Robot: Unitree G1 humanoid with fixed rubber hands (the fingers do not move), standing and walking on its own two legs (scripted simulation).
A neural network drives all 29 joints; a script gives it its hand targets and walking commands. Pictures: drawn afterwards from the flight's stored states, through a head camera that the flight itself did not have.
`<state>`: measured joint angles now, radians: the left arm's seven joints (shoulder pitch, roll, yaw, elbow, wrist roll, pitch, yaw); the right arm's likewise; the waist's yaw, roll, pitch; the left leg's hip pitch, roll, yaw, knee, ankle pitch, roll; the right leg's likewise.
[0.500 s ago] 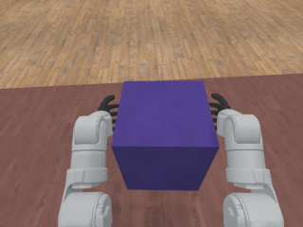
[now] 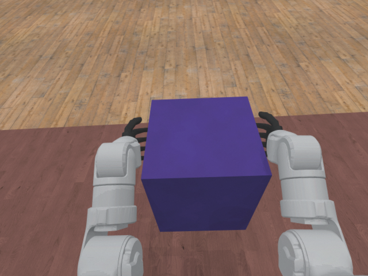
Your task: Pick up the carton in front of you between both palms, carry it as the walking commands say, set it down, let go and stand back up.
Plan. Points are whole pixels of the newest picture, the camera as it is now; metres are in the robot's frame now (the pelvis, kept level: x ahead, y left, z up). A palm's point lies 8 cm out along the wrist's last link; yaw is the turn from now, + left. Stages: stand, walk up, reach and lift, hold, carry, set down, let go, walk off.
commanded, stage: carry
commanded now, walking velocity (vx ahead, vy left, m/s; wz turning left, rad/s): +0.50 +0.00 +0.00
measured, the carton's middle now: (201, 168) +0.35 +0.00 +0.04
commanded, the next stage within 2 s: none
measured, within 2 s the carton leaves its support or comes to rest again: neither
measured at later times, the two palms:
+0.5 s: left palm (138, 78) +0.65 +0.18 +0.09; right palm (235, 73) +0.65 -0.12 +0.09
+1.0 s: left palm (158, 38) +0.95 +0.14 +0.07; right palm (233, 36) +0.95 -0.16 +0.07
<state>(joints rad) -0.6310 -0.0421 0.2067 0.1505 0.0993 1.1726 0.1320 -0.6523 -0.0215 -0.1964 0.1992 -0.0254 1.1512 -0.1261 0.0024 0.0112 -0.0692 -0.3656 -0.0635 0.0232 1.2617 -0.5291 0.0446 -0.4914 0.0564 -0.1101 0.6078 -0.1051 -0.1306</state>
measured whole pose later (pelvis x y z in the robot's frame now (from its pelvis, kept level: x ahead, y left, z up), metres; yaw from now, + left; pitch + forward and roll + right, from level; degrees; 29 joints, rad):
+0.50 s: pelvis +0.30 +0.03 -0.03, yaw -2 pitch +4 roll +0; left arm -0.64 0.02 0.18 0.16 0.02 1.17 0.12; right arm -0.64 0.04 -0.21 0.15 -0.10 1.16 -0.13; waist 0.01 -0.02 -0.08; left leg -0.50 -0.05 0.12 0.61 -0.10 0.10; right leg -0.30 0.06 -0.02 1.17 -0.56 -0.05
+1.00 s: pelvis +0.60 +0.01 -0.06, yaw +0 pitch +4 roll +0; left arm -0.62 -0.04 0.21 0.09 0.09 1.18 0.12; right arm -0.65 -0.02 -0.19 0.15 -0.02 1.16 -0.12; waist -0.04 0.02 -0.10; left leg -0.19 -0.06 0.06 0.96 -0.53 0.05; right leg -0.50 0.05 -0.12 0.53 0.00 -0.11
